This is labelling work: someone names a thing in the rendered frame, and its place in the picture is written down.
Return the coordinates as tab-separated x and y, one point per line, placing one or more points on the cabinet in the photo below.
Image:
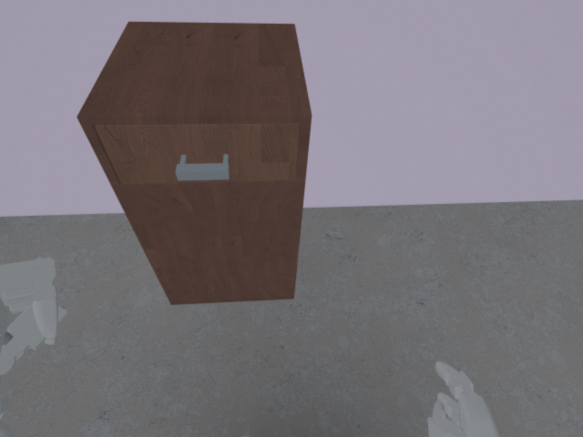
209	242

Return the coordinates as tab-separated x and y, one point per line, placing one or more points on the handle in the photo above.
210	171

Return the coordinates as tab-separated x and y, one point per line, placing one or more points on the robot left hand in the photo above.
28	287

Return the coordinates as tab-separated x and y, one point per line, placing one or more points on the drawer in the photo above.
143	154

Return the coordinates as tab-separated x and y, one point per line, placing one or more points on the robot right hand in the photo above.
470	416

